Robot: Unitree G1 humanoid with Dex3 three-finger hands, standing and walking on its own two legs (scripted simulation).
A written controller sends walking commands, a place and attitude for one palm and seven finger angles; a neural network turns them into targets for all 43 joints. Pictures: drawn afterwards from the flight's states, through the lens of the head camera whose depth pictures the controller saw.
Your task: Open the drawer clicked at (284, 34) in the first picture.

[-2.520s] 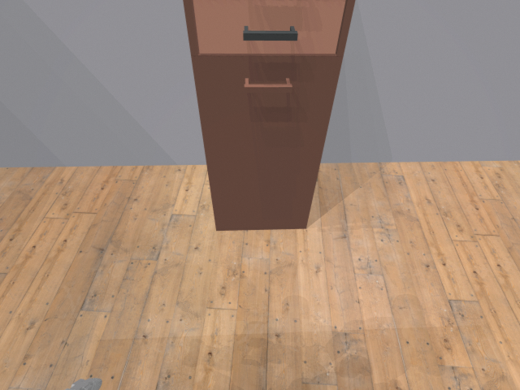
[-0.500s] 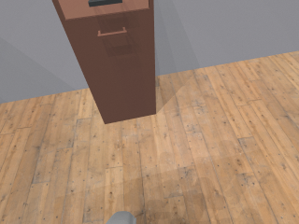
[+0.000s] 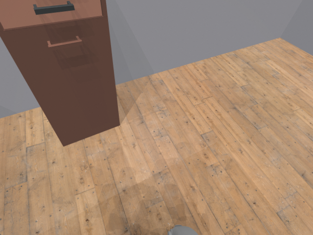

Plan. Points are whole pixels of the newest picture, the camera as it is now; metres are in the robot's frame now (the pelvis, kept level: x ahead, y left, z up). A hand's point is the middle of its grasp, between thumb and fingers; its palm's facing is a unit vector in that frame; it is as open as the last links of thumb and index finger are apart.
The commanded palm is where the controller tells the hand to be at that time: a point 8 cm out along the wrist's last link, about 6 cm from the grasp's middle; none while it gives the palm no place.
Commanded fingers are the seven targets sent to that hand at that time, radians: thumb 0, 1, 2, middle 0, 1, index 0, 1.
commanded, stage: walk to a spot facing it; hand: left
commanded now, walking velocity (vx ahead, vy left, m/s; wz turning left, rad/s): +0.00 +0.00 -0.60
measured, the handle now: (53, 7) +0.83 +0.49 +0.15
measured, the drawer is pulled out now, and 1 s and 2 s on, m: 0.00 0.00 0.00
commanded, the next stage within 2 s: turn to face it in 0.96 s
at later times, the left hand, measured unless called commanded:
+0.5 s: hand (116, 234) +0.15 +0.12 -0.16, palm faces -0.28 -0.94 -0.21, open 7.4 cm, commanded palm none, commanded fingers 0.00 0.90 0.90 -0.20 -0.30 -0.20 -0.30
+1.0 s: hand (148, 154) +0.41 +0.06 -0.16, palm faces -0.50 -0.84 -0.19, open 7.4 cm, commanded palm none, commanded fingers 0.00 0.90 0.90 -0.20 -0.30 -0.20 -0.30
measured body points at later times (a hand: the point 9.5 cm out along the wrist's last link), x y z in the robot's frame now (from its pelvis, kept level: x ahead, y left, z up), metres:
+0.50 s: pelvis +0.06 -0.05 +0.00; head +0.07 -0.06 +0.45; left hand +0.16 +0.17 -0.14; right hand +0.02 -0.33 -0.14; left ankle +0.14 +0.08 -0.68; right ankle -0.02 -0.14 -0.74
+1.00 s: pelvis +0.24 -0.07 +0.00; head +0.27 -0.07 +0.45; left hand +0.44 +0.10 -0.15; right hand +0.11 -0.27 -0.14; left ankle +0.27 +0.03 -0.74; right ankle +0.22 -0.21 -0.68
